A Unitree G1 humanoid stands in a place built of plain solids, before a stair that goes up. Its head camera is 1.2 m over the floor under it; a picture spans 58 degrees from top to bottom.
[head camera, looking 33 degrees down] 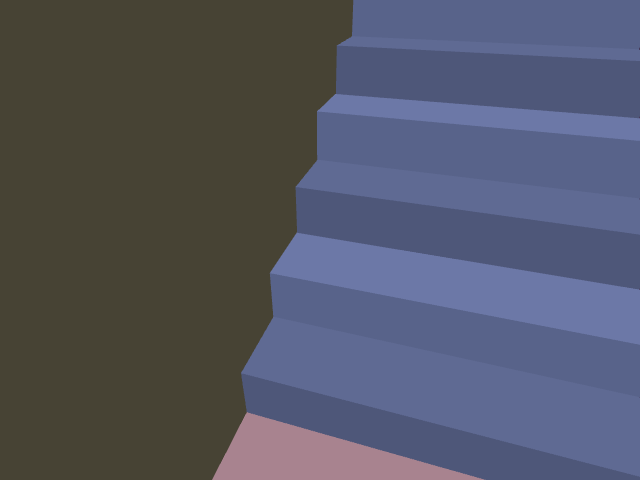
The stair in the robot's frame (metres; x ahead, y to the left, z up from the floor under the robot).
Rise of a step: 0.18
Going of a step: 0.25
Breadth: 1.09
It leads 17 degrees to the right of straight ahead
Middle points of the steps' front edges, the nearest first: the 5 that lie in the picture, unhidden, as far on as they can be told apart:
0.69 -0.29 0.18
0.93 -0.36 0.37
1.17 -0.44 0.55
1.41 -0.51 0.74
1.64 -0.58 0.92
